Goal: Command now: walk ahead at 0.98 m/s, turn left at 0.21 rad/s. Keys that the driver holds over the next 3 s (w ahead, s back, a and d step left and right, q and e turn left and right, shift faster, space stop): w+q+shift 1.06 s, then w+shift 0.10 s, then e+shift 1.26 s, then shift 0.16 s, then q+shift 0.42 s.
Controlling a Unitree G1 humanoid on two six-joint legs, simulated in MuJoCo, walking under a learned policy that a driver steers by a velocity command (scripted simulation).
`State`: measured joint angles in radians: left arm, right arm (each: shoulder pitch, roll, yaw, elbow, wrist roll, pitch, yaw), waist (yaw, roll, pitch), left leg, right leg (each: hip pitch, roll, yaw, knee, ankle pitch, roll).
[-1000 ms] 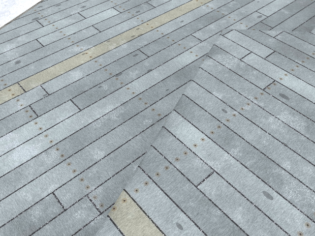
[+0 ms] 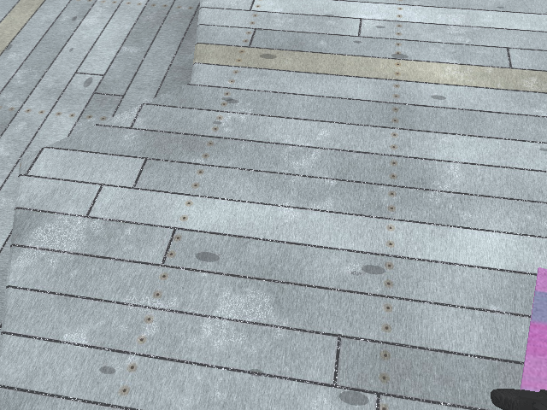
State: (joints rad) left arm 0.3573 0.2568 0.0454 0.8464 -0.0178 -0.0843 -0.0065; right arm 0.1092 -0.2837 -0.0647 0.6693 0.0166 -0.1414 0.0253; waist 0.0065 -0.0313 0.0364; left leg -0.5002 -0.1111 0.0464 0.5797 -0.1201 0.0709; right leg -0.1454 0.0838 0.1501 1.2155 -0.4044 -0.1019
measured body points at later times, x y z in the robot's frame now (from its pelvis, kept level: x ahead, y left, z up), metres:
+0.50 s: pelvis +0.44 -0.01 +0.02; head +0.44 -0.01 +0.47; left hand +0.44 +0.29 -0.07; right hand +0.65 -0.23 -0.08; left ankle +0.34 +0.07 -0.59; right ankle +0.49 -0.15 -0.71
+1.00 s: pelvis +0.79 +0.23 +0.02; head +0.79 +0.25 +0.47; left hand +0.74 +0.54 -0.04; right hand +1.02 +0.08 -0.09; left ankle +0.76 +0.25 -0.71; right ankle +1.00 +0.13 -0.62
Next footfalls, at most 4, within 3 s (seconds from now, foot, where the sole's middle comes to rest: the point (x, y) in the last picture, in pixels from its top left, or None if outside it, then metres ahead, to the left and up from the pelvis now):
0.34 right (353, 376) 0.53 -0.13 -0.75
0.80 left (190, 280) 0.79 0.28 -0.75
1.22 right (145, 171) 1.19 0.47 -0.75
1.64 left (68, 187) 1.13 0.70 -0.75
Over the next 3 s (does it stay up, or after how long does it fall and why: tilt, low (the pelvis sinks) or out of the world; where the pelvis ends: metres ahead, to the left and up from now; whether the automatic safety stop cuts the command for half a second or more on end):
stays up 1.15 0.53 0.03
